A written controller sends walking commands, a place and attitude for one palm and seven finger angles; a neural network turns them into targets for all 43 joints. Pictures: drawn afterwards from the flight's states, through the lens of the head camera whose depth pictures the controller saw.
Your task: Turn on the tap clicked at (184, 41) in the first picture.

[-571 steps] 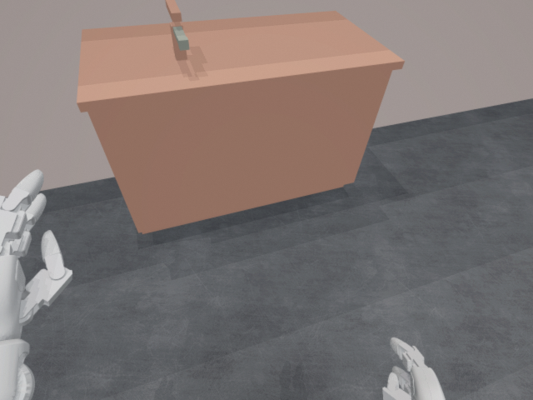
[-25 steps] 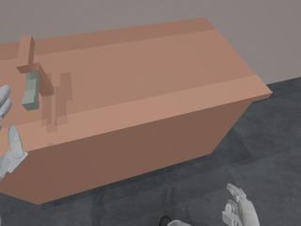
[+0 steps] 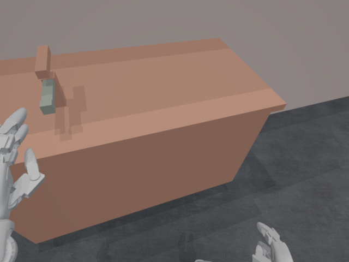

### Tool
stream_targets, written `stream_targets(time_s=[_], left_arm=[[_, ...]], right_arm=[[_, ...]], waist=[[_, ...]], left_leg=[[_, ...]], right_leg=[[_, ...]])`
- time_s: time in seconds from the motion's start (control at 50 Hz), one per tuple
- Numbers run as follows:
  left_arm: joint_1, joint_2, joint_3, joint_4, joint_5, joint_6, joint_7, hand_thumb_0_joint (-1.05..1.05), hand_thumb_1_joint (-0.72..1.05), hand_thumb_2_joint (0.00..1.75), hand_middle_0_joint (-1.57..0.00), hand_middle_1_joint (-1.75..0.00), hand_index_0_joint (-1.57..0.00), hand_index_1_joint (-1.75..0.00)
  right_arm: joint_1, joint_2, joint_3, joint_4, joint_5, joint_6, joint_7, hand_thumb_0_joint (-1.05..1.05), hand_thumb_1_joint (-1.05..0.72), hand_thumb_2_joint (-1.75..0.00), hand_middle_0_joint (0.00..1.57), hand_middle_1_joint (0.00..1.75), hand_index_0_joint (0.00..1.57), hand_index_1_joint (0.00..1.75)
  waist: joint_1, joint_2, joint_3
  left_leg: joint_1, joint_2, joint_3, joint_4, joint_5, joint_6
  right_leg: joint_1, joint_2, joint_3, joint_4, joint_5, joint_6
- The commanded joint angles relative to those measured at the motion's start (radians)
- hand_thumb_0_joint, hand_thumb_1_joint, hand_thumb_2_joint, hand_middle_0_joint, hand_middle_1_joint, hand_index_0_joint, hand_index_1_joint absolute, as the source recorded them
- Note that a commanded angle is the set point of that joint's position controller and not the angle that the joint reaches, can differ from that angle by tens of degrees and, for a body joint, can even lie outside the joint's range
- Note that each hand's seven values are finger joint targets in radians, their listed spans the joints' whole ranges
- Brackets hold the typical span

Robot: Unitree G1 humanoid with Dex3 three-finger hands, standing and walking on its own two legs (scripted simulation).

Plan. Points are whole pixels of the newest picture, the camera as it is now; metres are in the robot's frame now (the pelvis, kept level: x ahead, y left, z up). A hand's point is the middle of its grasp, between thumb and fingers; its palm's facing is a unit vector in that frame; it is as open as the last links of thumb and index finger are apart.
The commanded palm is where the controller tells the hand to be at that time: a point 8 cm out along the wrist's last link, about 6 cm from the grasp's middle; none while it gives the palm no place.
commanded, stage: come to a stop and stand still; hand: left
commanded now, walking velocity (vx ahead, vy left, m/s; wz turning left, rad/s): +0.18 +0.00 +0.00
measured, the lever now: (47, 106) +0.45 +0.35 +0.09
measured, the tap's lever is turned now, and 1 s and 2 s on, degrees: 0 0 0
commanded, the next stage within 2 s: look again from close up in 1.92 s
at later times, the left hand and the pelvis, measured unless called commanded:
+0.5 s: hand (79, 166) +0.24 +0.19 +0.15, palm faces +0.25 -0.89 -0.38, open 7.4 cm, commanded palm +0.18 +0.25 +0.19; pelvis +0.02 -0.03 +0.01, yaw -1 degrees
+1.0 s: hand (36, 153) +0.26 +0.26 +0.17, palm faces +0.34 -0.88 -0.35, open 7.4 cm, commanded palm +0.19 +0.29 +0.19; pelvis +0.02 +0.01 +0.01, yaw -1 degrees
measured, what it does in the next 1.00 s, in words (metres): steps on the spot: right foot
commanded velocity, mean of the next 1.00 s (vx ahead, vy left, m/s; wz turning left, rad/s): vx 0.01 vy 0.00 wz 0.00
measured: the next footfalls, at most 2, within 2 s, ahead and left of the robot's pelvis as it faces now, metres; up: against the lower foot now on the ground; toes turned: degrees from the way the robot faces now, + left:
right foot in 0.22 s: +0.07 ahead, -0.11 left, +0.00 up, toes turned -1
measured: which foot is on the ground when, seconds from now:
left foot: down 0.00-1.00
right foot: up 0.00-0.20, down 0.22-1.00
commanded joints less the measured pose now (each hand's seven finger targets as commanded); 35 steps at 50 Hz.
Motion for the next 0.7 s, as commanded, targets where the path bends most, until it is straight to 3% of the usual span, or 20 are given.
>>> stream_targets(time_s=[0.0,0.02,0.06,0.12,0.16,0.18,0.2,0.22,0.24,0.26,0.28,0.3,0.34,0.36,0.38,0.44,0.46,0.52,0.58,0.68], left_arm=[[-0.075,0.190,0.155,-0.322,0.009,-0.106,0.027,0.00,0.90,0.90,-0.20,-0.30,-0.20,-0.30],[-0.068,0.176,0.143,-0.307,0.004,-0.105,0.028,0.00,0.90,0.90,-0.20,-0.30,-0.20,-0.30],[-0.024,0.172,0.147,-0.305,0.002,-0.108,0.030,0.00,0.90,0.90,-0.20,-0.30,-0.20,-0.30],[0.018,0.147,0.129,-0.199,0.000,-0.097,0.028,0.00,0.90,0.90,-0.20,-0.30,-0.20,-0.30],[-0.012,0.139,0.123,-0.135,0.004,-0.095,0.025,0.00,0.90,0.90,-0.20,-0.30,-0.20,-0.30],[-0.049,0.157,0.130,-0.134,0.001,-0.102,0.027,0.00,0.90,0.90,-0.20,-0.30,-0.20,-0.30],[-0.923,0.850,0.606,-0.212,0.103,-0.161,0.012,0.00,0.90,0.90,-0.20,-0.30,-0.20,-0.30],[-0.485,0.317,0.257,0.248,0.023,-0.126,-0.036,0.00,0.90,0.90,-0.20,-0.30,-0.20,-0.30],[-0.401,0.305,0.237,0.078,0.018,-0.160,-0.035,0.00,0.90,0.90,-0.20,-0.30,-0.20,-0.30],[-0.308,0.125,0.110,0.204,-0.012,-0.141,-0.031,0.00,0.90,0.90,-0.20,-0.30,-0.20,-0.30],[-0.293,0.154,0.103,0.109,-0.002,-0.151,-0.031,0.00,0.90,0.90,-0.20,-0.30,-0.20,-0.30],[-0.197,0.140,0.094,0.058,-0.003,-0.151,-0.029,0.00,0.90,0.90,-0.20,-0.30,-0.20,-0.30],[-0.091,0.129,0.078,-0.099,-0.005,-0.160,-0.025,0.00,0.90,0.90,-0.20,-0.30,-0.20,-0.30],[-0.056,0.149,0.100,-0.158,-0.005,-0.163,-0.020,0.00,0.90,0.90,-0.20,-0.30,-0.20,-0.30],[-0.024,0.167,0.125,-0.190,-0.002,-0.162,-0.018,0.00,0.90,0.90,-0.20,-0.30,-0.20,-0.30],[-0.060,0.232,0.196,-0.271,0.003,-0.166,-0.003,0.00,0.90,0.90,-0.20,-0.30,-0.20,-0.30],[-0.086,0.294,0.254,-0.302,0.001,-0.166,0.008,0.00,0.90,0.90,-0.20,-0.30,-0.20,-0.30],[-0.101,0.220,0.213,-0.220,-0.010,-0.155,0.009,0.00,0.90,0.90,-0.20,-0.30,-0.20,-0.30],[-0.151,0.188,0.174,-0.175,-0.011,-0.146,0.004,0.00,0.90,0.90,-0.20,-0.30,-0.20,-0.30],[-0.196,0.071,0.011,-0.104,0.006,-0.112,-0.010,0.00,0.90,0.90,-0.20,-0.30,-0.20,-0.30]], right_arm=[[-0.088,-0.108,-0.053,-0.152,-0.008,-0.077,0.013,0.00,-0.90,-0.90,0.20,0.30,0.20,0.30],[-0.091,-0.115,-0.054,-0.146,-0.002,-0.082,0.017,0.00,-0.90,-0.90,0.20,0.30,0.20,0.30],[-0.070,-0.127,-0.061,-0.146,0.000,-0.084,0.012,0.00,-0.90,-0.90,0.20,0.30,0.20,0.30],[-0.045,-0.139,-0.055,-0.146,-0.002,-0.063,0.007,0.00,-0.90,-0.90,0.20,0.30,0.20,0.30],[-0.046,-0.143,-0.051,-0.136,0.002,-0.055,0.002,0.00,-0.90,-0.90,0.20,0.30,0.20,0.30],[-0.047,-0.139,-0.051,-0.129,0.003,-0.052,0.001,0.00,-0.90,-0.90,0.20,0.30,0.20,0.30],[0.062,-0.163,-0.049,-0.078,-0.052,-0.112,-0.009,0.00,-0.90,-0.90,0.20,0.30,0.20,0.30],[-0.025,-0.055,-0.014,-0.065,-0.029,-0.098,-0.003,0.00,-0.90,-0.90,0.20,0.30,0.20,0.30],[-0.016,-0.114,-0.042,-0.111,-0.024,-0.122,0.001,0.00,-0.90,-0.90,0.20,0.30,0.20,0.30],[-0.037,-0.115,-0.054,-0.132,0.016,-0.137,0.020,0.00,-0.90,-0.90,0.20,0.30,0.20,0.30],[-0.036,-0.143,-0.055,-0.136,0.017,-0.122,0.028,0.00,-0.90,-0.90,0.20,0.30,0.20,0.30],[-0.062,-0.133,-0.050,-0.132,0.009,-0.109,0.033,0.00,-0.90,-0.90,0.20,0.30,0.20,0.30],[-0.106,-0.127,-0.045,-0.151,0.002,-0.099,0.047,0.00,-0.90,-0.90,0.20,0.30,0.20,0.30],[-0.119,-0.135,-0.050,-0.161,0.004,-0.101,0.051,0.00,-0.90,-0.90,0.20,0.30,0.20,0.30],[-0.133,-0.135,-0.043,-0.176,-0.001,-0.094,0.050,0.00,-0.90,-0.90,0.20,0.30,0.20,0.30],[-0.154,-0.125,-0.030,-0.191,-0.014,-0.088,0.028,0.00,-0.90,-0.90,0.20,0.30,0.20,0.30],[-0.151,-0.128,-0.030,-0.193,-0.017,-0.083,0.017,0.00,-0.90,-0.90,0.20,0.30,0.20,0.30],[-0.140,-0.115,-0.025,-0.191,-0.015,-0.076,-0.002,0.00,-0.90,-0.90,0.20,0.30,0.20,0.30],[-0.127,-0.127,-0.026,-0.182,-0.016,-0.077,-0.009,0.00,-0.90,-0.90,0.20,0.30,0.20,0.30],[-0.114,-0.142,-0.023,-0.176,-0.018,-0.079,-0.002,0.00,-0.90,-0.90,0.20,0.30,0.20,0.30]], waist=[[-0.001,0.296,-0.011],[0.001,0.249,-0.004],[0.015,0.227,-0.074],[0.008,0.249,-0.095],[0.001,0.204,-0.098],[-0.003,0.152,-0.124],[0.080,-0.075,0.010],[0.032,-0.150,-0.124],[0.064,-0.178,-0.077],[0.037,-0.117,-0.106],[0.060,-0.052,-0.151],[0.064,-0.017,-0.182],[0.074,-0.019,-0.241],[0.074,0.003,-0.259],[0.076,0.000,-0.263],[0.060,0.032,-0.202],[0.055,0.053,-0.184],[0.046,0.122,-0.159],[0.043,0.119,-0.160],[0.041,0.095,-0.134]], left_leg=[[-0.009,0.277,-0.442,-0.395,-0.170,0.160],[0.019,0.267,-0.381,-0.357,-0.116,0.157],[0.105,0.216,-0.261,-0.287,0.044,0.115],[0.052,0.203,-0.232,-0.223,0.136,0.084],[-0.025,0.168,-0.181,-0.163,0.114,0.057],[-0.088,0.157,-0.175,-0.113,0.126,0.046],[-0.214,0.103,0.014,0.108,0.131,-0.005],[-0.168,0.006,-0.038,0.155,0.043,-0.028],[-0.185,-0.004,-0.020,0.127,-0.003,-0.029],[-0.148,0.022,-0.026,0.072,-0.013,-0.033],[-0.110,0.026,-0.022,-0.022,-0.014,-0.023],[-0.058,0.020,-0.007,-0.100,0.073,-0.016],[0.035,0.052,-0.033,-0.154,0.287,0.005],[0.085,0.088,-0.053,-0.149,0.370,0.014],[0.073,0.103,-0.071,-0.134,0.363,0.018],[0.019,0.081,-0.077,-0.134,0.216,-0.001],[0.014,0.073,-0.077,-0.131,0.194,-0.007],[0.025,0.065,-0.072,-0.142,0.161,-0.010],[0.069,0.075,-0.076,-0.156,0.214,-0.012],[0.101,0.085,-0.073,-0.201,0.257,-0.012]], right_leg=[[-0.170,0.000,0.061,0.376,-0.003,0.006],[-0.178,-0.024,0.052,0.303,0.007,0.002],[-0.099,-0.023,-0.016,0.081,0.003,0.000],[0.089,0.003,-0.067,-0.205,0.012,0.002],[0.237,0.004,-0.081,-0.371,0.140,0.006],[0.340,-0.032,-0.038,-0.390,0.176,-0.009],[0.235,-0.098,0.148,-0.405,0.323,-0.004],[0.300,-0.208,0.239,-0.399,0.468,-0.096],[0.355,-0.228,0.270,-0.435,0.678,-0.064],[0.406,-0.286,0.296,-0.387,0.769,-0.086],[0.424,-0.271,0.247,-0.348,0.755,-0.054],[0.437,-0.232,0.195,-0.329,0.709,-0.009],[0.417,-0.157,0.117,-0.296,0.580,0.062],[0.378,-0.137,0.103,-0.285,0.529,0.066],[0.353,-0.130,0.095,-0.300,0.459,0.065],[0.303,-0.130,0.138,-0.377,0.320,0.016],[0.294,-0.136,0.148,-0.389,0.306,0.002],[0.271,-0.122,0.169,-0.417,0.290,-0.014],[0.268,-0.100,0.148,-0.415,0.361,-0.004],[0.253,-0.070,0.108,-0.424,0.379,0.014]])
